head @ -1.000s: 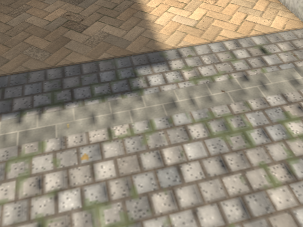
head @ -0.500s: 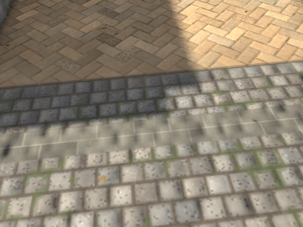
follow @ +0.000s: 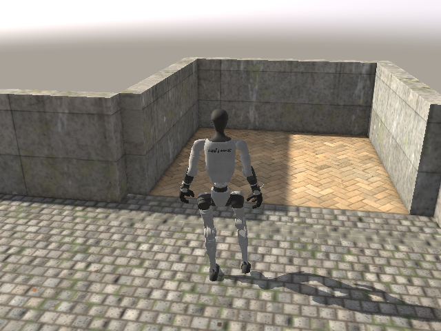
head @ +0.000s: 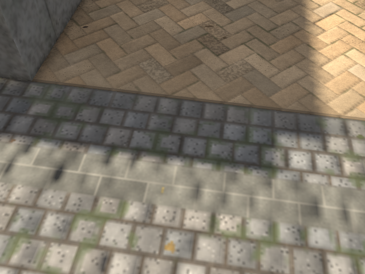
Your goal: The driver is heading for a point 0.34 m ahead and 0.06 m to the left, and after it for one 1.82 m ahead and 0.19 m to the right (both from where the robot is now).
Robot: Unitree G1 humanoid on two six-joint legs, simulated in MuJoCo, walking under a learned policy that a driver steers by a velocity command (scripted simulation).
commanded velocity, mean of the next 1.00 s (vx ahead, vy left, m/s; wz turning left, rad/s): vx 0.10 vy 0.00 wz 0.28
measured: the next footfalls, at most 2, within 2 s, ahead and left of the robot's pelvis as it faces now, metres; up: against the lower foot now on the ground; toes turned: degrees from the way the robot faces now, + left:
right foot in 0.30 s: +0.33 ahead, -0.10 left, +0.00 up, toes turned +15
left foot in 0.70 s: +0.18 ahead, +0.13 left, +0.00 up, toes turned +21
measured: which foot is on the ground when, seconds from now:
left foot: down 0.00-0.30, up 0.32-0.68, down 0.70-1.00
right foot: up 0.00-0.28, down 0.30-0.70, up 0.72-1.00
